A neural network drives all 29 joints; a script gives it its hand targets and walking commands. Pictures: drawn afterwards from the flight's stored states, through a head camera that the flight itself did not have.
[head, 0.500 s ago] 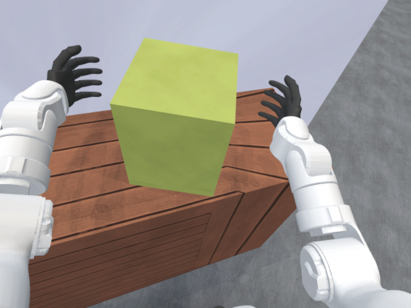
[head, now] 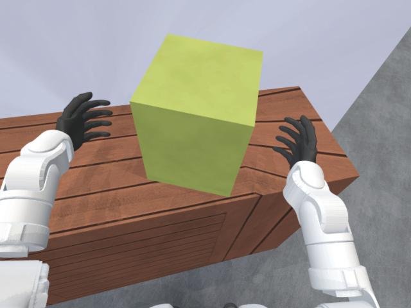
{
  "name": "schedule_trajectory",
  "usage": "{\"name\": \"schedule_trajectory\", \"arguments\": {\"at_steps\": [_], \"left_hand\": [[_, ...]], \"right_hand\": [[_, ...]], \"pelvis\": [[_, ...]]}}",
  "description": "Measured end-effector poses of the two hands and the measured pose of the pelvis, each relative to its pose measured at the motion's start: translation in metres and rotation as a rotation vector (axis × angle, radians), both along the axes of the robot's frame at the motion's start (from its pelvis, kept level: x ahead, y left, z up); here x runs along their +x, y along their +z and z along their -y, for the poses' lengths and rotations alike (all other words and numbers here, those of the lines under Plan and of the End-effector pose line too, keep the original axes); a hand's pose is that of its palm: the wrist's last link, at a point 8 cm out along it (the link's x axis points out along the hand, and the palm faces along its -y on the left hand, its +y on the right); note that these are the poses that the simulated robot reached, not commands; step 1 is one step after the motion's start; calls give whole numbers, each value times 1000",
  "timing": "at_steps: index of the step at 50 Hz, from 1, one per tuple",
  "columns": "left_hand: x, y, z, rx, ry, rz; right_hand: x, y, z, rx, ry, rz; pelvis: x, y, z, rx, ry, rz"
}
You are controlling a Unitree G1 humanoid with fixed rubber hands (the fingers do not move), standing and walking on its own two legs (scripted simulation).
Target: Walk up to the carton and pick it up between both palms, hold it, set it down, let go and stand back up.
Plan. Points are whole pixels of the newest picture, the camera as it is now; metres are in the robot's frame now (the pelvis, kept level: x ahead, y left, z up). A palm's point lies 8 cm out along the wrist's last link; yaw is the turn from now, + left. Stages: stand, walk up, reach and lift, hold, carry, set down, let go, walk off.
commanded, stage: set down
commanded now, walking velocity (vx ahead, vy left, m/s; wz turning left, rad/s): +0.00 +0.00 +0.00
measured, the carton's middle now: (200, 120) +0.47 +0.01 +0.06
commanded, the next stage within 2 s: none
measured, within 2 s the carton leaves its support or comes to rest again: neither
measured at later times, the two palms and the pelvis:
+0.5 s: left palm (51, 193) +0.30 +0.27 +0.06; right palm (295, 199) +0.27 -0.15 +0.07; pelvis +0.01 +0.00 +0.00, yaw +0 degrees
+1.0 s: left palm (43, 245) +0.23 +0.28 +0.02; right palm (290, 232) +0.23 -0.14 +0.03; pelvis +0.04 +0.01 +0.00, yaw +0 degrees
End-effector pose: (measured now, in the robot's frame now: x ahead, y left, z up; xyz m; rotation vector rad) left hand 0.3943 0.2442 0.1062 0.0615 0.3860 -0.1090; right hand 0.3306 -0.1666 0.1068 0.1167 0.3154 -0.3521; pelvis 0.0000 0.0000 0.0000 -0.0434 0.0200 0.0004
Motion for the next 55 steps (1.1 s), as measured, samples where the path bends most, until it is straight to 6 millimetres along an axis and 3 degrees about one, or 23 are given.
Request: {"name": "schedule_trajectory", "arguments": {"at_steps": [10, 34, 48, 55], "left_hand": [[-34, -9, -10, 7, -13, 11], [-126, -58, -31, 13, 15, -10], [-165, -84, -33, 13, 51, -31], [-174, -94, -28, 11, 75, -61]], "right_hand": [[-22, -7, -13, 4, 33, -8], [-80, -47, -23, -11, 13, -99], [-103, -73, -23, -31, 16, -146], [-102, -88, -15, -68, 63, -194]], "pelvis": [[5, 2, 0, 1, -6, 57], [23, 1, -5, -3, -3, 120], [35, -1, -11, -9, 5, 138], [40, 0, -12, -8, 11, 134]]}}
